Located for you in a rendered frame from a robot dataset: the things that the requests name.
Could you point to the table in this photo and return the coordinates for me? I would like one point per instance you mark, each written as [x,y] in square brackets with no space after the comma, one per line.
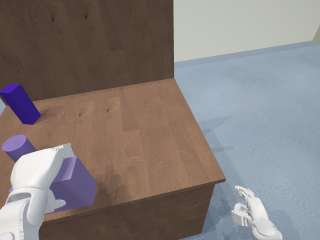
[101,75]

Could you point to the robot left hand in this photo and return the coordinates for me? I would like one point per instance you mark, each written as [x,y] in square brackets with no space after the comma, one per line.
[39,169]

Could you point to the robot right hand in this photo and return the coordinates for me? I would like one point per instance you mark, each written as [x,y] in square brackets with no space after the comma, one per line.
[244,215]

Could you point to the right robot forearm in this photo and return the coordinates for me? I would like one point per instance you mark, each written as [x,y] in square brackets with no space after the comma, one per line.
[264,229]

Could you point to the left robot forearm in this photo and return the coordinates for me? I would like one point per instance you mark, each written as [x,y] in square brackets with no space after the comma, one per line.
[23,213]

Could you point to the sponge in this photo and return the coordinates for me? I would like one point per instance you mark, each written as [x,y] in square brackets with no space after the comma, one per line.
[73,184]

